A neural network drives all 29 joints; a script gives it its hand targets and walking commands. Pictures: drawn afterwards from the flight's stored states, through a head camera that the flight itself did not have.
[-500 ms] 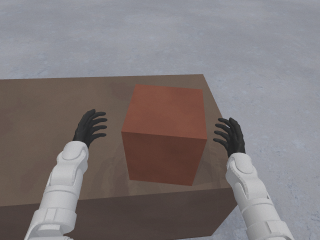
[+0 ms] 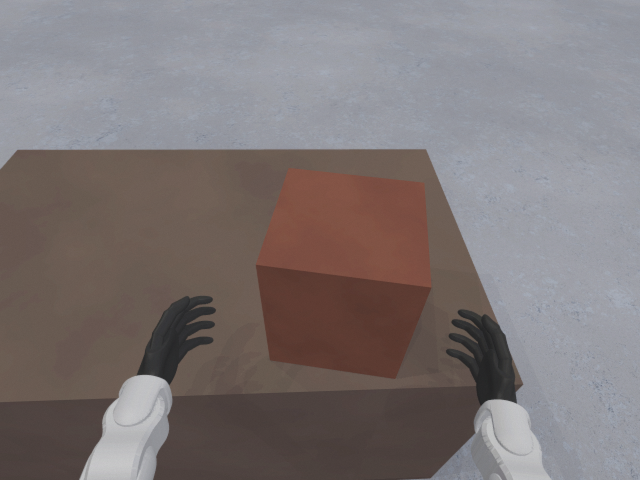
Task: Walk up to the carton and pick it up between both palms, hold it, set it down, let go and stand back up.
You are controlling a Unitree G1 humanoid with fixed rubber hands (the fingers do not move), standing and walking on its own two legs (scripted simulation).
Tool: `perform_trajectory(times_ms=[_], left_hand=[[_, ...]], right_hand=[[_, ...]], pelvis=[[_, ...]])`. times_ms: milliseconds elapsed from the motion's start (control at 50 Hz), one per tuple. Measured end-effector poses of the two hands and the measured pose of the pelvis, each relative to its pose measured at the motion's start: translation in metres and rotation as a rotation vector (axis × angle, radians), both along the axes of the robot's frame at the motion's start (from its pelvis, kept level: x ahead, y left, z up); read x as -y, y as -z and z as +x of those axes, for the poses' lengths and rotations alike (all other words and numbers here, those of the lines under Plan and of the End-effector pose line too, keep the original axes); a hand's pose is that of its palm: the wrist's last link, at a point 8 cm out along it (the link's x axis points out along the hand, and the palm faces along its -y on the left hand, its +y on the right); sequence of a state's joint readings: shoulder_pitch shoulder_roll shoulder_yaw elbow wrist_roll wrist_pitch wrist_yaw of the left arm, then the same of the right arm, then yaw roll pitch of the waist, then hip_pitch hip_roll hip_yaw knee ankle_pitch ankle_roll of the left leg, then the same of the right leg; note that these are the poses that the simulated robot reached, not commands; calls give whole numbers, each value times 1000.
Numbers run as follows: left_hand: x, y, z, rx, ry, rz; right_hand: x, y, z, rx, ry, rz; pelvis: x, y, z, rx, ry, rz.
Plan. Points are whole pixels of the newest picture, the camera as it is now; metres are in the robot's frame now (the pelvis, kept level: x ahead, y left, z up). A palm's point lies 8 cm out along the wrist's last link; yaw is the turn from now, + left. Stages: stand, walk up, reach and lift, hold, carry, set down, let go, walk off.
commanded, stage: set down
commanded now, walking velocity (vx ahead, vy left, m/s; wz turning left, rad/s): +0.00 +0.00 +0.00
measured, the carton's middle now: (343, 275) +0.42 -0.02 -0.01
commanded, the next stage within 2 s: let go in 1.54 s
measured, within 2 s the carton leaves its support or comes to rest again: neither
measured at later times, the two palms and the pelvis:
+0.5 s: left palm (141, 436) +0.18 +0.23 -0.01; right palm (493, 442) +0.18 -0.19 -0.02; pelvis +0.01 +0.01 +0.00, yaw +1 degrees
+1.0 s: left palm (144, 451) +0.17 +0.23 -0.05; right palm (492, 449) +0.18 -0.20 -0.05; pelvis +0.02 +0.00 +0.00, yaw +0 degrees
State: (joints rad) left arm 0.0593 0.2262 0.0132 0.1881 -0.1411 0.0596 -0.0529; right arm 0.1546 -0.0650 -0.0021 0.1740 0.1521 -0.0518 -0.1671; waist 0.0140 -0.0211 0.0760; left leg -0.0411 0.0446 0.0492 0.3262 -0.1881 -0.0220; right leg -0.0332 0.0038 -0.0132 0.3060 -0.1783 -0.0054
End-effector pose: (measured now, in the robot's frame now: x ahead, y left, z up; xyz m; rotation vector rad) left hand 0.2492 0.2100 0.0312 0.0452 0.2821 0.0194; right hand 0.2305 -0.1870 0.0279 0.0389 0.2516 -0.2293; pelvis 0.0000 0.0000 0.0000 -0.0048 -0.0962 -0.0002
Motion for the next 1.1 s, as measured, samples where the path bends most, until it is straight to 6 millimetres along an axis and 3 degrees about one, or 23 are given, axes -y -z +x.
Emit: perform_trajectory(times_ms=[140,340,500,800,1000,1100], left_hand=[[-3,17,-26,-19,-15,-23],[-12,27,-52,-7,-24,-8],[-17,46,-69,-64,-26,9],[-18,65,-72,-186,-40,47],[-21,78,-77,-300,-66,88],[-24,79,-74,-318,-78,90]], right_hand=[[-1,17,-21,-47,-4,-16],[3,29,-38,-36,-20,-33],[1,44,-50,-68,-36,-36],[2,60,-39,-147,-86,-65],[14,82,-48,-266,-101,-79],[23,83,-49,-278,-102,-99]], pelvis=[[-3,0,6,-7,-8,-2],[-6,1,10,-3,-12,-4],[-9,2,9,7,-12,-6],[-8,2,12,8,-6,-3],[-3,1,18,2,-8,-3],[0,1,18,-10,-13,0]])
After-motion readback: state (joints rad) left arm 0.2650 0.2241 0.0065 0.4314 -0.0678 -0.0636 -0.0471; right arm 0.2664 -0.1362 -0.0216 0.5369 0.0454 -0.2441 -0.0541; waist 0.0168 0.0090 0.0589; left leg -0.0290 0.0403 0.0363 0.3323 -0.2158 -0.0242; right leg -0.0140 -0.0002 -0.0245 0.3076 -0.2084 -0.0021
